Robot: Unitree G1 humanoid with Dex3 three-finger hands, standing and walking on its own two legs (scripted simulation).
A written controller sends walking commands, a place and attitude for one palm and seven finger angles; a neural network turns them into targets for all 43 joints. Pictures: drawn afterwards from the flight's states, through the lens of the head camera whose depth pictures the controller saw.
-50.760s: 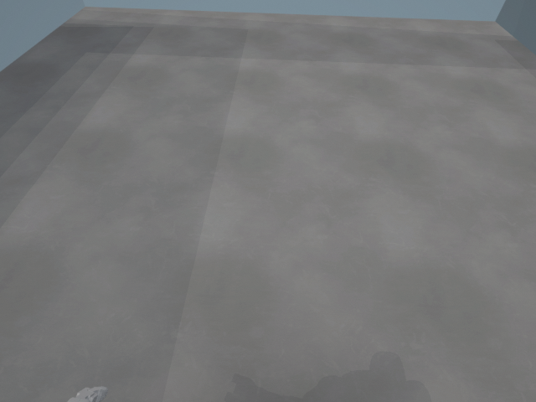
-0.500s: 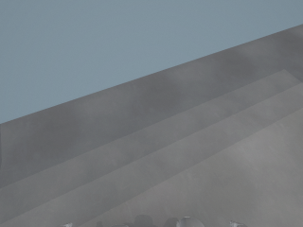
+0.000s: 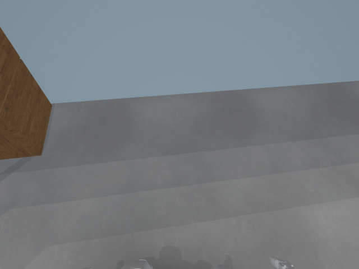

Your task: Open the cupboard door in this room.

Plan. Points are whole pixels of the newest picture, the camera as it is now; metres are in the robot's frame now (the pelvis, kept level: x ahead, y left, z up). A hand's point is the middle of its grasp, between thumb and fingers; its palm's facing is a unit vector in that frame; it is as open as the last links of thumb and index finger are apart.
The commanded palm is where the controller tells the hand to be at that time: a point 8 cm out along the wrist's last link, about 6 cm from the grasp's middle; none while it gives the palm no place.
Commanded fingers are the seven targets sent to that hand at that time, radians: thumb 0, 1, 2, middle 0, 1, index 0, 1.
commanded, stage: turn to face it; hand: left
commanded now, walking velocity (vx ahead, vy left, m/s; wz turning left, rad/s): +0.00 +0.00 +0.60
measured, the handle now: out of the picture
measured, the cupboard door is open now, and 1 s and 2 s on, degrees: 42 42 42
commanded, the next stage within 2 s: take the last steps up to it in 1.32 s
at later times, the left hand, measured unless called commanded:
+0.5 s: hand out of the picture +0.06 +0.17 -0.14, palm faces +0.27 -0.93 -0.27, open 7.4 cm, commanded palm none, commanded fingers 0.00 0.90 0.90 -0.20 -0.30 -0.20 -0.30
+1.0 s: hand out of the picture +0.01 +0.21 -0.14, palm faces +0.56 -0.78 -0.27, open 7.4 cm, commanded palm none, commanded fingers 0.00 0.90 0.90 -0.20 -0.30 -0.20 -0.30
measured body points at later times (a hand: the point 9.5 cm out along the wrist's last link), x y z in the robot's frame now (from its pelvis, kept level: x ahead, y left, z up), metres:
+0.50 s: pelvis +0.02 -0.04 +0.02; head +0.08 -0.05 +0.46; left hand +0.05 +0.22 -0.12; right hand +0.16 -0.28 -0.14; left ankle -0.03 +0.07 -0.64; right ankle +0.03 -0.17 -0.72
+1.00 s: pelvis +0.04 -0.03 +0.02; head +0.08 -0.01 +0.46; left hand -0.02 +0.25 -0.12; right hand +0.25 -0.20 -0.13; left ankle -0.01 +0.07 -0.72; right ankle +0.12 -0.16 -0.69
